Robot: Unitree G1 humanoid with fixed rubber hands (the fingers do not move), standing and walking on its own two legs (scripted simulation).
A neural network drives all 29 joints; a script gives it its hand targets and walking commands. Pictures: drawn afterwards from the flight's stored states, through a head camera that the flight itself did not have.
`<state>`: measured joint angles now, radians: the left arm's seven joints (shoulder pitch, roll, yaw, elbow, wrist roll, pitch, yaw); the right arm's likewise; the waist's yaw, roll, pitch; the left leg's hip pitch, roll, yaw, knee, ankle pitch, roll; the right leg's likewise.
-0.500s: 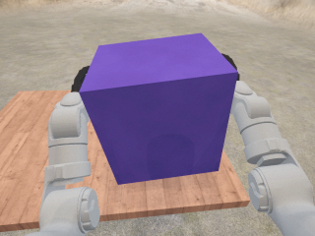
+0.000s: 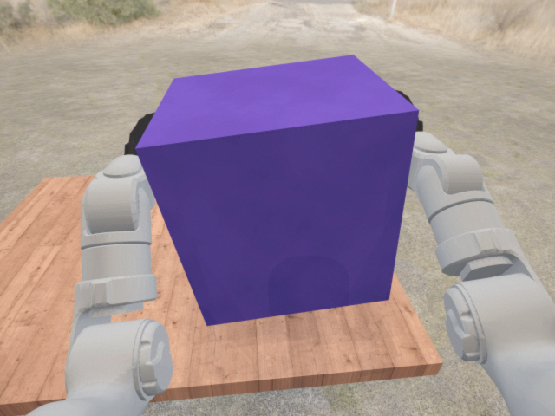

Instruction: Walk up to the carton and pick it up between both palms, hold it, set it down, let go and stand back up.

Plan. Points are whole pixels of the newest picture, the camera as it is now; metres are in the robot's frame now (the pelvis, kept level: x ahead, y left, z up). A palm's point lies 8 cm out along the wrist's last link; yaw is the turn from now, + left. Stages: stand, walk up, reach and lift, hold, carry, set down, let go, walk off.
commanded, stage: hold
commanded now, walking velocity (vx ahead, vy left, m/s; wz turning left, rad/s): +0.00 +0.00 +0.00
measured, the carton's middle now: (281, 188) +0.37 -0.01 +0.23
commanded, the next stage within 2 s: none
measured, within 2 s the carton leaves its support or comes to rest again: neither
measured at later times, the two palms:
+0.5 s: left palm (132, 146) +0.36 +0.19 +0.30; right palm (406, 128) +0.37 -0.17 +0.32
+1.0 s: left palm (138, 156) +0.36 +0.18 +0.29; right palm (407, 139) +0.37 -0.18 +0.30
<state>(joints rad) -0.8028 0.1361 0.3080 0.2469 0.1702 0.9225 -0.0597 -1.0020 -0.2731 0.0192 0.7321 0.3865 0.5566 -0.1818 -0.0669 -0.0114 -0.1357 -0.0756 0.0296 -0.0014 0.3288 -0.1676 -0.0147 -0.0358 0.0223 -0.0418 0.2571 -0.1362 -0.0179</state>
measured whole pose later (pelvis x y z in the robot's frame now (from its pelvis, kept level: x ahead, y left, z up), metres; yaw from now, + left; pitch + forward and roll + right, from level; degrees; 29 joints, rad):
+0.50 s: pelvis +0.00 +0.00 +0.00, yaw +0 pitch -4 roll -1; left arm -0.94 0.20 0.32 0.43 0.17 0.90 -0.11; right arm -1.11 -0.27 0.01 0.82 0.37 0.63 -0.19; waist -0.06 -0.01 -0.17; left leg -0.11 0.03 -0.02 0.32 -0.15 -0.02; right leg -0.07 0.03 -0.04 0.26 -0.13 -0.02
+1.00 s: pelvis +0.00 +0.00 +0.00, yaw +0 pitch -4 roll -1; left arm -0.86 0.17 0.32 0.31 0.16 0.92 -0.08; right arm -1.03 -0.28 0.03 0.71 0.39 0.65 -0.20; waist -0.07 0.00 -0.16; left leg -0.10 0.03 -0.02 0.33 -0.16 -0.02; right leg -0.06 0.04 -0.02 0.26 -0.13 -0.02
